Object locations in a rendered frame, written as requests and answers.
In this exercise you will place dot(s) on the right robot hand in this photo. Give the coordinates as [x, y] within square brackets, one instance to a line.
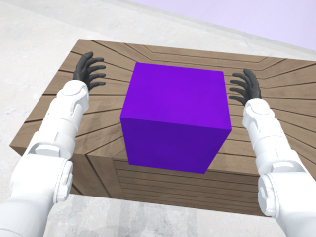
[251, 86]

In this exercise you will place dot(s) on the robot left forearm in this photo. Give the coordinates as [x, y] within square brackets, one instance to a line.
[60, 125]

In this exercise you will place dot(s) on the left robot hand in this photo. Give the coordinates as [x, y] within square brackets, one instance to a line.
[83, 70]

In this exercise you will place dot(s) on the pedestal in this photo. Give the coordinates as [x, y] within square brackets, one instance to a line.
[231, 182]

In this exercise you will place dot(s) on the robot right upper arm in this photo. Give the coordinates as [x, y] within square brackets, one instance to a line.
[290, 199]

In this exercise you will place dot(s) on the robot left upper arm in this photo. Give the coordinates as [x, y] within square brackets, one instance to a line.
[40, 182]

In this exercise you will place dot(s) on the robot right forearm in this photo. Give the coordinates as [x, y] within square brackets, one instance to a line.
[271, 147]

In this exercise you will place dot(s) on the carton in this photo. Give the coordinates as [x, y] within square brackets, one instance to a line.
[174, 118]

